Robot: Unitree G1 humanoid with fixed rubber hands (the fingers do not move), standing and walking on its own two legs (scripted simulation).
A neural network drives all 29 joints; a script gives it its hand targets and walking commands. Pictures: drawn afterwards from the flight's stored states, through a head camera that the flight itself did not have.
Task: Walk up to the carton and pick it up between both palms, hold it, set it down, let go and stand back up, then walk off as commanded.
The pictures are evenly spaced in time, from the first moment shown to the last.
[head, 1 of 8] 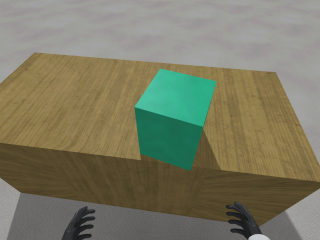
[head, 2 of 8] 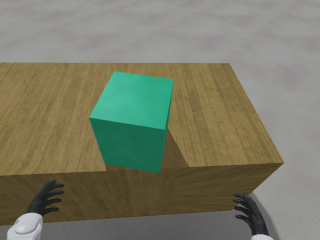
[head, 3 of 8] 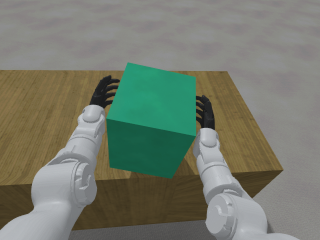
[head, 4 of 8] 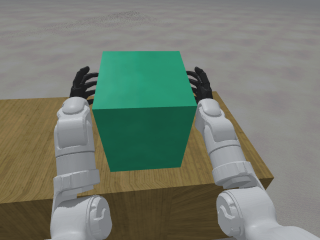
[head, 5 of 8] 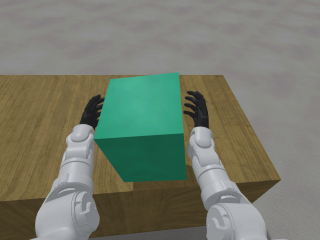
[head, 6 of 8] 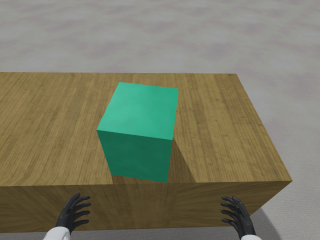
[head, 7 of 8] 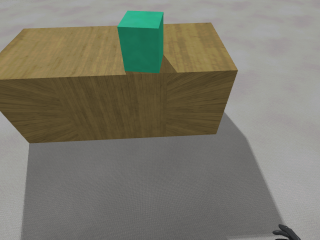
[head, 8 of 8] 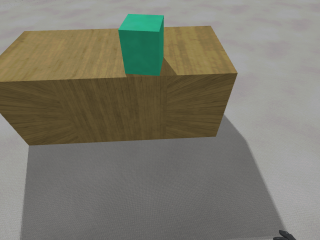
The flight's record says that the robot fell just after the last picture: no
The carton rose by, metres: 0.22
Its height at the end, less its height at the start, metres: +0.00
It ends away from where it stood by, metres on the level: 0.02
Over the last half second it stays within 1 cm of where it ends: yes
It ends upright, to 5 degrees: yes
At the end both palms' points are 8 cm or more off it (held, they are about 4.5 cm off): yes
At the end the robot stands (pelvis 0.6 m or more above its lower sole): yes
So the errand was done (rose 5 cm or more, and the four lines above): yes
